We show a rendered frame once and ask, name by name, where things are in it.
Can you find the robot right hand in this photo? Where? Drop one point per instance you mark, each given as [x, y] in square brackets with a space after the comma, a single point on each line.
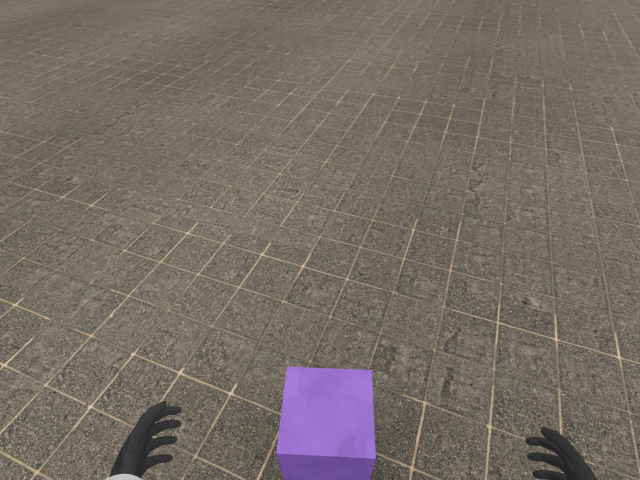
[568, 460]

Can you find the robot left hand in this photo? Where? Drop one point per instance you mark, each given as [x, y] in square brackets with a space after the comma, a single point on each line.
[132, 458]

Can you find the carton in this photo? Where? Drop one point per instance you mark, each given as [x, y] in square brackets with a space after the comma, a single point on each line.
[326, 427]

